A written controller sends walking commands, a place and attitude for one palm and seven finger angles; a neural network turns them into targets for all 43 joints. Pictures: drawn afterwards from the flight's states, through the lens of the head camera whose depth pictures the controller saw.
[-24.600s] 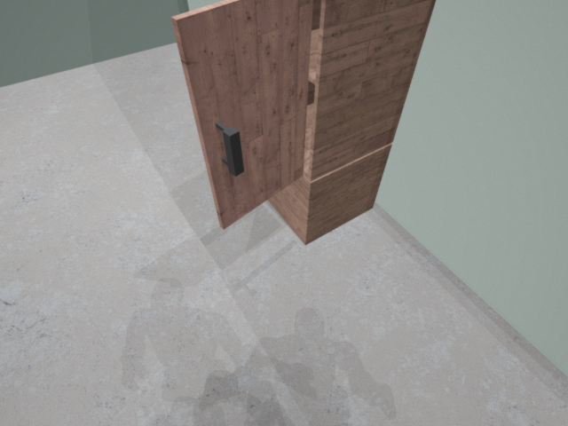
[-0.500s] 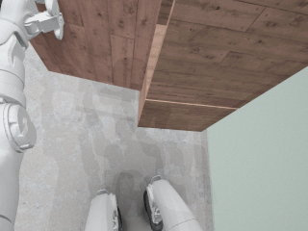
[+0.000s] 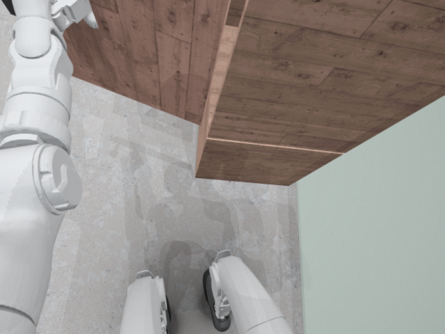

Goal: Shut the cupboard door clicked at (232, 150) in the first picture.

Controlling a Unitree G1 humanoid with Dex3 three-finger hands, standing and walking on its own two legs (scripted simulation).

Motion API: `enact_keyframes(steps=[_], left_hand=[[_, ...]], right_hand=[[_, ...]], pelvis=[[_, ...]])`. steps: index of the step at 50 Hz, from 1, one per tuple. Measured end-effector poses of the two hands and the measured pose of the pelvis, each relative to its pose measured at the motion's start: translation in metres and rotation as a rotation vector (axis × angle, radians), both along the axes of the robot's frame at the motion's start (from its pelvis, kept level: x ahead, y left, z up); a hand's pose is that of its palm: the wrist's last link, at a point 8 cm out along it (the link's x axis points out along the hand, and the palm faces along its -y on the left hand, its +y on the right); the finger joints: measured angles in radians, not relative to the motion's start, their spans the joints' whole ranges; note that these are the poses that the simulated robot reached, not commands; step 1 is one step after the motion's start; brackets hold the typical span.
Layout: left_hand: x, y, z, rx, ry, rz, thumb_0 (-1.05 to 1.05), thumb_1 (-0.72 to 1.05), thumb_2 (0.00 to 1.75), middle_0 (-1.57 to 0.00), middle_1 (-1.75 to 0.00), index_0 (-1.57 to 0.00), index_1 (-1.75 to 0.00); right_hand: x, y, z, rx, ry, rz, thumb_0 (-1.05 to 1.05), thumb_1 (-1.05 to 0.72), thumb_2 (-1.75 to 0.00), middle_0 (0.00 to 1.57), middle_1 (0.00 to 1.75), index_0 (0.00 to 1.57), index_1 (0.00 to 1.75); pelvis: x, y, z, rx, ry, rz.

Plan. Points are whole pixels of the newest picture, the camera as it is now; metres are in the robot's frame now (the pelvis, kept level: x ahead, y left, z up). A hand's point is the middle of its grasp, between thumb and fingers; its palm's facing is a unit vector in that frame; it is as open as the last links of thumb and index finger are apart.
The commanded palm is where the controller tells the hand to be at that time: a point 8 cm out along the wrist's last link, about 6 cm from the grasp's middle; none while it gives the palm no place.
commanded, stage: pull the fist back off the door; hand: left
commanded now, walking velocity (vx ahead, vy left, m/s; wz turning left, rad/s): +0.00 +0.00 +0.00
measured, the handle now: out of the picture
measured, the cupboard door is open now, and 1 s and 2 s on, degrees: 74 74 74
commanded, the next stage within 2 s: draw the hand back to the body in 0.68 s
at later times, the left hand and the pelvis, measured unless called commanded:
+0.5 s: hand (84, 51) +0.54 +0.11 +0.08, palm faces -0.04 -1.00 +0.00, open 3.1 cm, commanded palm +0.51 +0.15 +0.10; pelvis +0.00 +0.00 +0.03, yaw +1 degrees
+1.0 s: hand (64, 66) +0.49 +0.13 +0.12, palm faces -0.02 -1.00 -0.07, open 3.1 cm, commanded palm +0.44 +0.17 +0.13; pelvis +0.01 +0.00 +0.05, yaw +0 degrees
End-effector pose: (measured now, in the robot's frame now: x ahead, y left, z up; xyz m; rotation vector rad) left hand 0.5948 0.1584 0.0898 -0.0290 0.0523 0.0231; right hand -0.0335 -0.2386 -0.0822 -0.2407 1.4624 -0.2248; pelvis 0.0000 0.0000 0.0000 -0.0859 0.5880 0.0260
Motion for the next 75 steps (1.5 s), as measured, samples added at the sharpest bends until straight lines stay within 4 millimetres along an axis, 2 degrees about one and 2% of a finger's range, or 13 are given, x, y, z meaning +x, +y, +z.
enact_keyframes(steps=[4, 8, 17, 27, 32, 37, 45, 48, 52, 58, 62, 66, 75], left_hand=[[-0.009, -0.011, 0.003, 0.105, -0.034, -0.036, 0.02, 0.90, 0.91, -1.30, -1.50, -1.29, -1.50], [-0.019, -0.016, 0.003, 0.052, 0.053, -0.068, 0.02, 0.90, 0.91, -1.30, -1.50, -1.30, -1.50], [-0.041, -0.002, 0.024, 0.053, -0.022, -0.040, 0.02, 0.90, 0.90, -1.30, -1.50, -1.30, -1.50], [-0.085, 0.009, -0.010, 0.022, 0.006, -0.058, 0.02, 0.91, 0.90, -1.30, -1.50, -1.30, -1.50], [-0.097, 0.003, 0.003, 0.041, -0.074, -0.076, 0.02, 0.91, 0.90, -1.30, -1.50, -1.30, -1.50], [-0.097, -0.008, 0.013, 0.065, -0.037, -0.092, 0.02, 0.90, 0.90, -1.30, -1.50, -1.30, -1.50], [-0.095, -0.002, 0.015, 0.029, -0.058, -0.041, 0.02, 0.90, 0.90, -1.30, -1.50, -1.30, -1.50], [-0.112, 0.011, 0.024, 0.075, -0.097, -0.043, 0.02, 0.90, 0.90, -1.30, -1.50, -1.29, -1.50], [-0.147, 0.031, 0.037, 0.105, -0.060, -0.050, 0.02, 0.90, 0.90, -1.30, -1.50, -1.29, -1.50], [-0.192, 0.052, 0.065, 0.051, -0.063, -0.020, 0.02, 0.90, 0.90, -1.30, -1.50, -1.30, -1.50], [-0.211, 0.055, 0.086, 0.065, -0.127, -0.055, 0.02, 0.90, 0.90, -1.30, -1.50, -1.30, -1.50], [-0.232, 0.056, 0.095, 0.068, -0.113, -0.102, 0.01, 0.90, 0.90, -1.28, -1.47, -1.27, -1.47], [-0.294, 0.086, 0.117, 0.231, -0.019, 0.120, 0.02, 0.90, 0.90, -1.11, -1.29, -1.11, -1.29]], right_hand=[[-0.011, 0.013, -0.003, 0.071, 0.029, -0.048, 0.00, -0.90, -0.89, 0.20, 0.30, 0.21, 0.30], [-0.019, 0.017, 0.004, 0.092, 0.039, -0.087, 0.01, -0.91, -0.89, 0.21, 0.30, 0.21, 0.30], [-0.018, -0.001, 0.020, 0.057, 0.003, -0.069, 0.01, -0.90, -0.89, 0.21, 0.30, 0.21, 0.30], [0.017, -0.022, 0.022, -0.003, -0.047, 0.000, 0.01, -0.90, -0.89, 0.20, 0.29, 0.20, 0.30], [0.044, -0.022, 0.017, -0.006, -0.108, 0.027, 0.01, -0.90, -0.89, 0.20, 0.29, 0.20, 0.30], [0.066, -0.014, 0.012, 0.017, -0.161, 0.043, 0.01, -0.90, -0.89, 0.20, 0.29, 0.20, 0.30], [0.068, -0.003, 0.010, 0.050, -0.192, 0.023, 0.01, -0.90, -0.89, 0.20, 0.29, 0.21, 0.30], [0.065, 0.000, 0.013, 0.076, -0.188, -0.006, 0.01, -0.90, -0.89, 0.20, 0.29, 0.20, 0.30], [0.070, 0.004, 0.024, 0.110, -0.197, -0.025, 0.01, -0.90, -0.89, 0.20, 0.29, 0.20, 0.30], [0.108, -0.002, 0.053, 0.080, -0.309, 0.039, 0.01, -0.90, -0.89, 0.21, 0.30, 0.21, 0.30], [0.145, -0.010, 0.073, 0.042, -0.435, 0.091, 0.01, -0.90, -0.89, 0.20, 0.30, 0.21, 0.30], [0.181, -0.012, 0.091, 0.034, -0.564, 0.117, 0.01, -0.90, -0.89, 0.20, 0.29, 0.20, 0.30], [0.242, 0.017, 0.127, 0.054, -0.718, 0.146, 0.01, -0.90, -0.90, 0.20, 0.29, 0.20, 0.30]], pelvis=[[0.000, -0.002, 0.005, 0.011, -0.018, -0.006], [0.002, -0.003, 0.016, 0.021, -0.048, -0.013], [0.004, -0.005, 0.028, 0.033, -0.097, -0.018], [0.002, 0.000, 0.030, 0.037, -0.123, -0.001], [0.003, 0.003, 0.032, 0.037, -0.140, 0.009], [0.003, 0.005, 0.034, 0.039, -0.160, 0.018], [0.003, 0.004, 0.034, 0.052, -0.158, -0.008], [0.008, 0.004, 0.041, 0.059, -0.176, -0.025], [0.015, 0.004, 0.059, 0.064, -0.234, -0.030], [0.020, 0.000, 0.082, 0.066, -0.330, 0.001], [0.019, -0.001, 0.088, 0.067, -0.372, 0.019], [0.020, 0.000, 0.094, 0.072, -0.408, 0.016], [0.027, 0.001, 0.115, 0.090, -0.516, 0.017]])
